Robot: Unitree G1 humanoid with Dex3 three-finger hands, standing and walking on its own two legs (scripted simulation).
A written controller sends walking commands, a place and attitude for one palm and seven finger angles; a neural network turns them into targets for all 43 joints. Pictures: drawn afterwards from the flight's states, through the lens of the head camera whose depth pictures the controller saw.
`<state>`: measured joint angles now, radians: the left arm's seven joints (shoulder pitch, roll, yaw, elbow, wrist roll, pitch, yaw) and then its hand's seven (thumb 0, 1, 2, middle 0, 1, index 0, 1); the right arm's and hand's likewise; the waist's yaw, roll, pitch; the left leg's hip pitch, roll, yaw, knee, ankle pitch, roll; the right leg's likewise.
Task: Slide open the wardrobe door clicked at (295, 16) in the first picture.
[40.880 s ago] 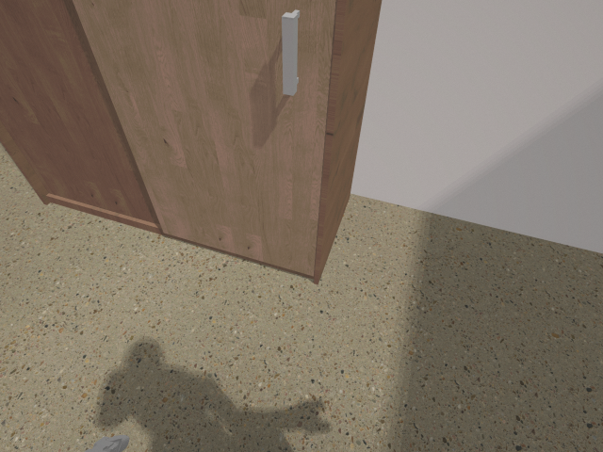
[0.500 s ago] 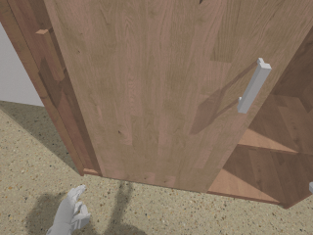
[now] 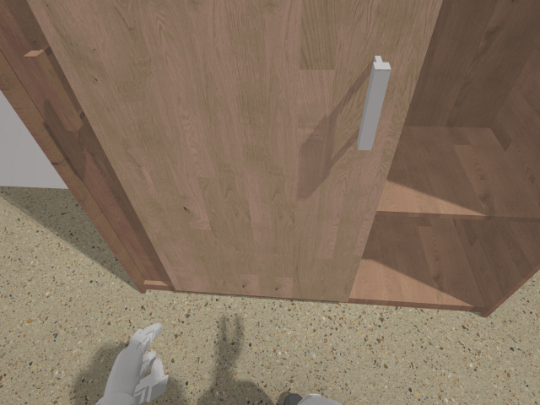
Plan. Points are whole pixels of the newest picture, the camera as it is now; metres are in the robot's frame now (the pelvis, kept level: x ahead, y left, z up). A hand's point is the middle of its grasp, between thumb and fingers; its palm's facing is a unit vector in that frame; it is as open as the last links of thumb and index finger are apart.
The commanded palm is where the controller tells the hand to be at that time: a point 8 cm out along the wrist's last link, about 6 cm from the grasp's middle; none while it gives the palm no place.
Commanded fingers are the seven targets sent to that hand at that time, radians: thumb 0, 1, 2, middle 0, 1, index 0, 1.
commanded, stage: step back with the hand held close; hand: right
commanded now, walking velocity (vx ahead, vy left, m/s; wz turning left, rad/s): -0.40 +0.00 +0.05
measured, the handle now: (370, 104) +0.59 -0.18 +0.15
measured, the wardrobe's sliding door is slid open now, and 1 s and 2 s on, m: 0.51 0.51 0.51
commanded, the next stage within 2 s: stop stepping back and stand still in 0.20 s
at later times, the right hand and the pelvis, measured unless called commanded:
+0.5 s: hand out of the picture +0.06 -0.38 +0.17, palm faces +0.54 +0.81 -0.24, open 7.4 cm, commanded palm -0.02 -0.39 +0.19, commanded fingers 0.00 -0.90 -0.90 0.20 0.30 0.20 0.30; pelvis -0.15 -0.09 -0.01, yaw -1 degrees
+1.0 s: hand out of the picture -0.14 -0.41 +0.17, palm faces +0.47 +0.81 -0.35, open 7.4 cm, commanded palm -0.20 -0.44 +0.19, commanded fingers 0.00 -0.90 -0.90 0.20 0.30 0.20 0.30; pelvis -0.33 -0.14 -0.01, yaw +0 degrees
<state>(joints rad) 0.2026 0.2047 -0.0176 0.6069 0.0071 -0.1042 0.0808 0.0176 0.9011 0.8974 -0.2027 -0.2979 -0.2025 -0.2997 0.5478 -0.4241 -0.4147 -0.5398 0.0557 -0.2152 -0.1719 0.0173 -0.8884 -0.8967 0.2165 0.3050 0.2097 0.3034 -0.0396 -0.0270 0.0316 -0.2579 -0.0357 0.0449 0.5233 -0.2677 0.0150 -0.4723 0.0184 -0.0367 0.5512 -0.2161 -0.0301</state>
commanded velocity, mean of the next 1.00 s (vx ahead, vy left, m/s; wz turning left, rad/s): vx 0.10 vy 0.11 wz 0.02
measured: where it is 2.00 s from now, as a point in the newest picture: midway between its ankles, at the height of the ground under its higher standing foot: outside the picture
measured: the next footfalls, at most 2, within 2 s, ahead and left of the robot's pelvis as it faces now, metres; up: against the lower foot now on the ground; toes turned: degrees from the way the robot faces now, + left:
left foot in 0.26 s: -0.05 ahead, +0.10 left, +0.00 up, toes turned -2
right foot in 0.40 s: +0.04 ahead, -0.16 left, -0.01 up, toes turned +0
